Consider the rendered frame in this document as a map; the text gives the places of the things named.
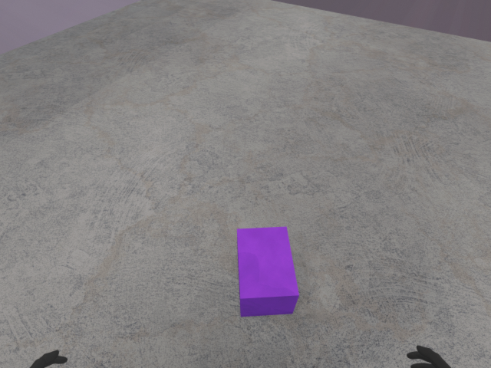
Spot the carton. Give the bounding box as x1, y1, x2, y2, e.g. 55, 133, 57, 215
237, 227, 299, 317

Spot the right robot hand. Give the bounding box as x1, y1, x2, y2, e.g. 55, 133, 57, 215
407, 345, 451, 368

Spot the left robot hand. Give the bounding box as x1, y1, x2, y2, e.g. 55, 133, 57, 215
30, 350, 68, 368

